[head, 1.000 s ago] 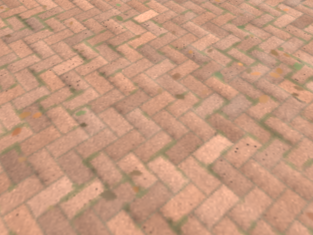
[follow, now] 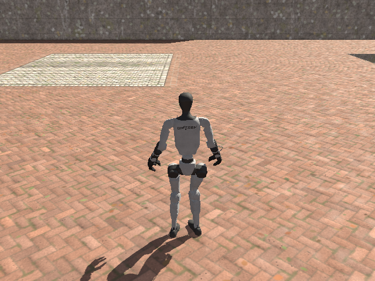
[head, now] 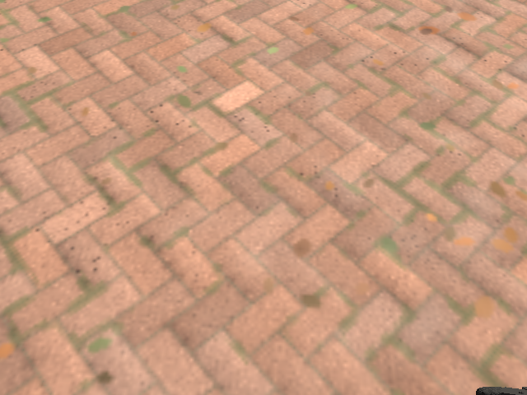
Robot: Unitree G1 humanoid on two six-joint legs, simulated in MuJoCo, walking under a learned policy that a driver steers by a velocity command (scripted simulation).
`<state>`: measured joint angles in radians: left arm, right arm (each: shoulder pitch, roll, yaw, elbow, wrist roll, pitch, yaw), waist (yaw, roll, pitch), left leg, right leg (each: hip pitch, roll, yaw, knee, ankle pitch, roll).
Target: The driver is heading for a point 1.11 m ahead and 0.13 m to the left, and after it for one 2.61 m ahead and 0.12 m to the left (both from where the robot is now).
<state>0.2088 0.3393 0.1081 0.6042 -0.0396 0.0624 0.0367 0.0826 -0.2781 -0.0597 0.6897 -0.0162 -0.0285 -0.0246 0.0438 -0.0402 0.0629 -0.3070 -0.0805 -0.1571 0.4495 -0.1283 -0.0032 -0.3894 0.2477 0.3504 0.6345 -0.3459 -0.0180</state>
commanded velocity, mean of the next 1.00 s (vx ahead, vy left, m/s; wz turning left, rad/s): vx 0.61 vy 0.00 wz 0.29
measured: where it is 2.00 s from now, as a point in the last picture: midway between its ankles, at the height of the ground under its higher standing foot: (201, 128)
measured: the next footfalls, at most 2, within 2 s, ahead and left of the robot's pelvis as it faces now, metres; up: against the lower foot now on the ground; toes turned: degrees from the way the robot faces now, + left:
right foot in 0.36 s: +0.03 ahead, -0.14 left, +0.00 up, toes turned -5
left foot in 0.80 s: +0.43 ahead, +0.12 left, +0.00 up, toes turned +19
